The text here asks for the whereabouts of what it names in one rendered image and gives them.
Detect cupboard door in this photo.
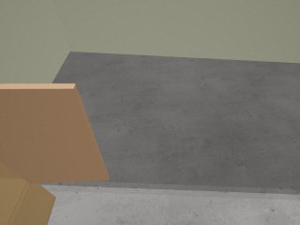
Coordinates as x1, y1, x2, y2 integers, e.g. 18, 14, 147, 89
0, 83, 110, 184

